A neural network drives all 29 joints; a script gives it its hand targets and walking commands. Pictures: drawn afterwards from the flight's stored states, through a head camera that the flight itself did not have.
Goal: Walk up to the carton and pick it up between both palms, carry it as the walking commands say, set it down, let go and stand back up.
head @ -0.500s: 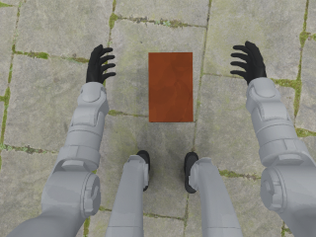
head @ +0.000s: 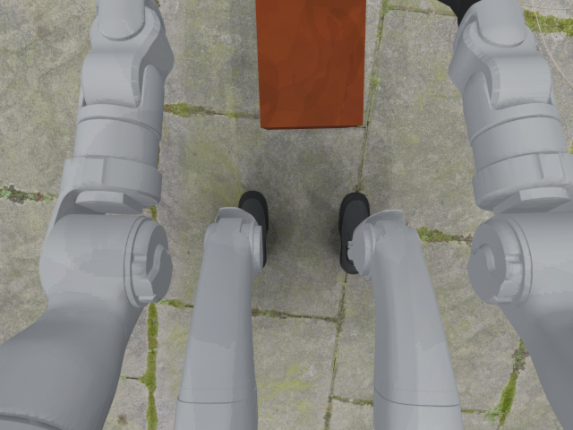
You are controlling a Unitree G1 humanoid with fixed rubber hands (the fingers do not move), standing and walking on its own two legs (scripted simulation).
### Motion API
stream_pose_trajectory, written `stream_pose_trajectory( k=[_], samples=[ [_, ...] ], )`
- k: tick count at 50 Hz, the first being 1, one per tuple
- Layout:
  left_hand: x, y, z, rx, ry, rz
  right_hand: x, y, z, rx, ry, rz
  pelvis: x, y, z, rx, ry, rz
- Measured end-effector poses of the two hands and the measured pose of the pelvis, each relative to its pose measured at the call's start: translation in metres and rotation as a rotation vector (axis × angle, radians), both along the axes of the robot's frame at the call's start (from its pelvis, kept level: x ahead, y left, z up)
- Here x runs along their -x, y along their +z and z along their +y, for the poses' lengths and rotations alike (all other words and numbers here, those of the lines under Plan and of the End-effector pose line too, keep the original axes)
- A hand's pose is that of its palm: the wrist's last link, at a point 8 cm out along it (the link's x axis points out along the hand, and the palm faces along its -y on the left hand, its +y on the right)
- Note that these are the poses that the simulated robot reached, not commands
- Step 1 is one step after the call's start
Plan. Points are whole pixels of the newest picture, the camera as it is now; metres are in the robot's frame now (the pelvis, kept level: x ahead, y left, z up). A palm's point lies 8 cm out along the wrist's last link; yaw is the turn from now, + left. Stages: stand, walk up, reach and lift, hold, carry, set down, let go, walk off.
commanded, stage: reach and lift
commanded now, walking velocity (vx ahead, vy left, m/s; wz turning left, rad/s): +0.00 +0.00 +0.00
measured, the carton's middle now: (308, 52) +0.57 +0.00 -0.51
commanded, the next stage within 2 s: none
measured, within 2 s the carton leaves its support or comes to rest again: neither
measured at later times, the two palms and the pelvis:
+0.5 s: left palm (191, 37) +0.54 +0.17 -0.31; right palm (423, 35) +0.55 -0.16 -0.31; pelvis -0.01 -0.01 -0.15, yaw -1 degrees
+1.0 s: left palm (202, 61) +0.53 +0.19 -0.43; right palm (403, 59) +0.54 -0.17 -0.43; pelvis +0.00 -0.01 -0.23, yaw -1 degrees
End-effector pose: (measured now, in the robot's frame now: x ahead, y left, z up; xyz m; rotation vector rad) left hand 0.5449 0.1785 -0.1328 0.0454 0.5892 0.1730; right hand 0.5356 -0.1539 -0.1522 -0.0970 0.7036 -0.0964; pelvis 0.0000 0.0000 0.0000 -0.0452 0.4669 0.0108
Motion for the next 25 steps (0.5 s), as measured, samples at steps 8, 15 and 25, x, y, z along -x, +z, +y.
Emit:
stream_pose_trajectory(
  k=[8, 15, 25],
  samples=[
    [0.009, -0.074, -0.01, 0.031, 0.015, 0.074, -0.004, -0.055, 0.002, -0.045, -0.027, -0.002, 0.018, -0.061, -0.001, -0.002, -0.01, 0.004],
    [0.019, -0.148, -0.005, 0.021, 0.073, 0.124, 0.003, -0.124, -0.004, -0.027, -0.048, 0.039, 0.018, -0.111, -0.004, -0.009, -0.018, 0.047],
    [0.002, -0.177, -0.004, 0.017, 0.068, 0.091, -0.01, -0.159, -0.002, -0.007, -0.027, 0.015, 0.009, -0.154, -0.005, -0.016, -0.023, 0.034]
  ],
)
